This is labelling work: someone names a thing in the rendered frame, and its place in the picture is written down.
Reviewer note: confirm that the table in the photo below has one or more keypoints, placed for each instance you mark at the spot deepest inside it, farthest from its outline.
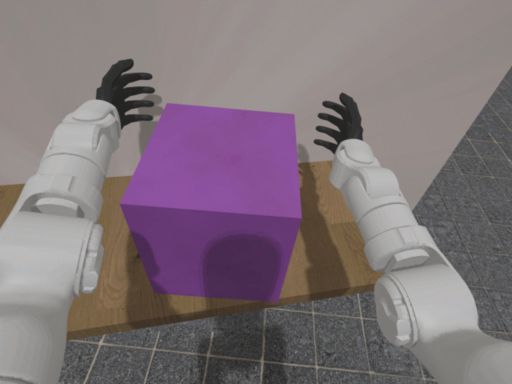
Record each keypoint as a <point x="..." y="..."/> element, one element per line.
<point x="328" y="260"/>

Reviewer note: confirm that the robot right forearm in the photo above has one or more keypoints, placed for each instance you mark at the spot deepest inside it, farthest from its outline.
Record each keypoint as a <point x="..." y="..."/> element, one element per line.
<point x="394" y="240"/>

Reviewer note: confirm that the left robot upper arm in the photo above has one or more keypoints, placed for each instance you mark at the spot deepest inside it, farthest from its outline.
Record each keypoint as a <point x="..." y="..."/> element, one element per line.
<point x="46" y="260"/>

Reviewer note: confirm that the right robot upper arm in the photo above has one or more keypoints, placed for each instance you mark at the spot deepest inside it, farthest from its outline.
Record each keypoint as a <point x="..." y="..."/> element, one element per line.
<point x="429" y="310"/>

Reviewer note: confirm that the robot left forearm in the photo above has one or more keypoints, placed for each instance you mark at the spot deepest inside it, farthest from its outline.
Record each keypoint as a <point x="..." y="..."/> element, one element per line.
<point x="74" y="166"/>

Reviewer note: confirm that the robot right hand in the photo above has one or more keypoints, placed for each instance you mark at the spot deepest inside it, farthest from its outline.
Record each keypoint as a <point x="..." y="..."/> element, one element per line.
<point x="350" y="127"/>

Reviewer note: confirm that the robot left hand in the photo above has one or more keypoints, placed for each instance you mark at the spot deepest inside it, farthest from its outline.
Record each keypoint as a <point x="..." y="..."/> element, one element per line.
<point x="112" y="91"/>

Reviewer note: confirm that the carton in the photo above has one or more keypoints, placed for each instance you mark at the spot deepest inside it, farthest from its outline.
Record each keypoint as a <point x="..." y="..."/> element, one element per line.
<point x="214" y="204"/>

